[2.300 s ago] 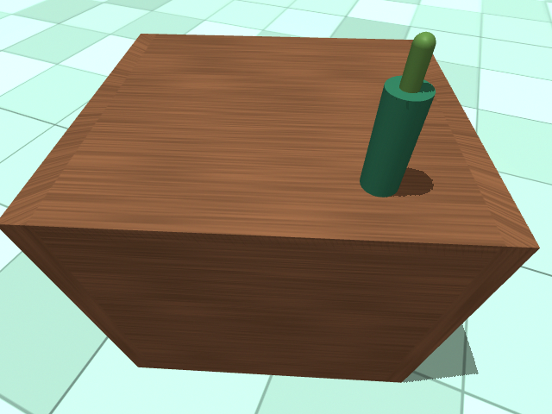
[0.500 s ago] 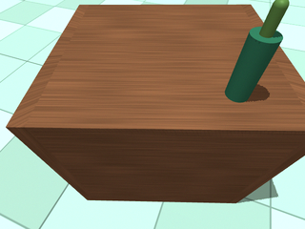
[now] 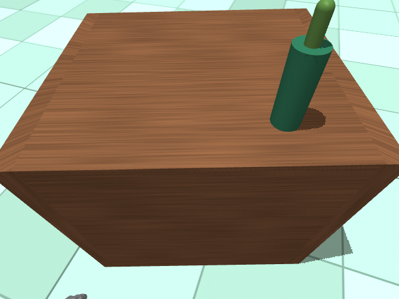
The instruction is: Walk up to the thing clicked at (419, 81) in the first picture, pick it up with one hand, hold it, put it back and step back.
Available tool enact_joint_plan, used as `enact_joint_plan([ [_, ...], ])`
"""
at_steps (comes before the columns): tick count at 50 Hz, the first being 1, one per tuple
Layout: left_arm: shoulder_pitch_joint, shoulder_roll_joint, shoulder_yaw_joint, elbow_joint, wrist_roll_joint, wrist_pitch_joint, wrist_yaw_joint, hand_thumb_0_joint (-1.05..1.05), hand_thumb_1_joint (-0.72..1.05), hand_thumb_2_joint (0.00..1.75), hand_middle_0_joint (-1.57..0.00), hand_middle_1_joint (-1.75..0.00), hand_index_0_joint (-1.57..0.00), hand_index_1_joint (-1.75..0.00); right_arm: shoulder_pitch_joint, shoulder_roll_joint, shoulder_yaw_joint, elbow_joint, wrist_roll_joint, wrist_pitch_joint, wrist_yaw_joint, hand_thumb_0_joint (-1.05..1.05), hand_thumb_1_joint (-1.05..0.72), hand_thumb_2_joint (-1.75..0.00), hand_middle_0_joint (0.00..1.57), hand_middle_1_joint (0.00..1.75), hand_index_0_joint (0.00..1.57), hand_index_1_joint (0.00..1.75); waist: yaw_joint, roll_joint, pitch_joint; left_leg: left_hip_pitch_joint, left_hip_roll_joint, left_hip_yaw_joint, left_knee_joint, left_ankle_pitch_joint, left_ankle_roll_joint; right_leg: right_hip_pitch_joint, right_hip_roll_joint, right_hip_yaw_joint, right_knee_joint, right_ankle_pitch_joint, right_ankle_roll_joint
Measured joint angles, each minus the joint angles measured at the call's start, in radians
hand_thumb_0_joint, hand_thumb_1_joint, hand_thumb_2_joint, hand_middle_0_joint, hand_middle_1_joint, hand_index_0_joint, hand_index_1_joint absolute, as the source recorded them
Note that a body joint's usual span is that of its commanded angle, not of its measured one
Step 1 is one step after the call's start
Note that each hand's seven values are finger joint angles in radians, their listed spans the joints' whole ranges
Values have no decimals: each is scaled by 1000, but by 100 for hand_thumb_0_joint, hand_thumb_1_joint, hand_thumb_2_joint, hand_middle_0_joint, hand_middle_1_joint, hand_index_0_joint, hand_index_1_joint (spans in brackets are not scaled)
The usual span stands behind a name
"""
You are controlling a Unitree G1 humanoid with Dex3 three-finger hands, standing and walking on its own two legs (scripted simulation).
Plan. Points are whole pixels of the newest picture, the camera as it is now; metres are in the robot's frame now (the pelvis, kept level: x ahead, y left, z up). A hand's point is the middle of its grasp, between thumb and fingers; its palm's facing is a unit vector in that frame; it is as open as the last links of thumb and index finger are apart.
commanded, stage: walk up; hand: right
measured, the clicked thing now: (302, 72) +0.51 -0.20 +0.18
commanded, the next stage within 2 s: stand in 1.08 s
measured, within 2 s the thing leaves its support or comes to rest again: neither
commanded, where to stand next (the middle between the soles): +0.07 +0.01 m, yaw +0 degrees
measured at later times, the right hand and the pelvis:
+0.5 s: hand out of the picture +0.08 -0.24 -0.13, palm faces -0.02 +0.94 -0.33, open 7.4 cm; pelvis -0.01 +0.01 +0.02, yaw +0 degrees
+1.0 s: hand out of the picture +0.09 -0.24 -0.14, palm faces -0.01 +0.95 -0.32, open 7.4 cm; pelvis +0.00 +0.01 +0.02, yaw +0 degrees
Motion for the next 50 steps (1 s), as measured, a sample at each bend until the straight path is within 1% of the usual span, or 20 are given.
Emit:
enact_joint_plan([
  [1, -2, -4, -3, 5, -2, 0, 0, 1, 91, 90, -20, -30, -20, -30, 0, 0, 0, 4, 0, -5, 2, 0, -91, -90, 20, 30, 20, 30, -2, 8, -4, 15, 0, 0, -56, 77, -3, -3, -1, -6, 2, 0, 4],
  [2, -8, -3, -3, 10, -5, 1, 0, 1, 91, 90, -20, -30, -20, -30, -2, 6, -1, 13, -3, -9, 2, 0, -91, -90, 20, 30, 20, 30, 0, 3, -2, 25, -5, 2, -85, 147, -18, -3, -7, -4, 9, -2, 7],
  [4, -15, 3, -1, 21, -14, 5, 3, 1, 91, 90, -20, -30, -20, -30, -5, 28, 5, 32, -10, -10, 5, 0, -91, -90, 20, 30, 20, 30, 12, -20, -4, 48, -19, 15, -120, 166, -36, 3, -21, 10, 3, 3, 11],
  [6, -19, 4, 0, 37, -17, 3, 3, 1, 91, 90, -20, -30, -20, -30, -4, 43, 14, 52, -11, -7, 14, 0, -91, -90, 20, 30, 20, 30, 16, -18, -19, 57, -13, 9, -144, 172, -41, 24, -16, 2, -41, 25, 11],
  [10, -25, 10, 1, 70, -17, -7, 2, 1, 91, 90, -20, -30, -20, -30, -17, 63, 28, 83, -13, -5, 24, 0, -91, -90, 20, 30, 21, 30, 24, -25, -36, 83, -10, 12, -202, 202, -42, 51, -14, 4, -105, 60, 11],
  [15, -37, 9, -1, 110, -18, -11, 2, 1, 91, 90, -20, -30, -20, -30, -43, 64, 30, 108, -9, -8, 27, 0, -90, -90, 20, 30, 21, 30, 27, -19, -41, 107, -9, 15, -256, 233, -38, 82, -13, 5, -175, 101, 16],
  [22, -39, 12, -2, 147, -14, -11, 2, 1, 91, 90, -20, -30, -20, -30, -68, 59, 26, 132, -10, -8, 25, 0, -91, -90, 20, 30, 21, 30, 33, -21, -52, 125, -12, 19, -304, 261, -34, 104, -16, 8, -235, 136, 23],
  [29, -27, 9, -5, 171, -12, -12, 3, 1, 91, 90, -20, -30, -20, -30, -75, 57, 20, 148, -11, -6, 25, 0, -91, -90, 20, 30, 21, 30, 37, -22, -59, 135, -15, 20, -330, 273, -31, 116, -20, 8, -265, 149, 27],
  [41, -15, 1, -8, 189, -8, -14, 6, 1, 91, 90, -20, -30, -20, -30, -78, 61, 16, 161, -7, -4, 26, 0, -91, -90, 20, 30, 21, 30, 35, -13, -52, 141, -18, 16, -353, 278, -30, 122, -23, 4, -282, 150, 29],
  [50, -27, 0, -7, 181, -7, -16, 11, 1, 91, 90, -20, -30, -20, -30, -82, 62, 14, 160, -5, -1, 25, 0, -91, -90, 20, 30, 21, 30, 31, -8, -56, 149, -17, 15, -358, 274, -32, 127, -23, 2, -280, 142, 28],
])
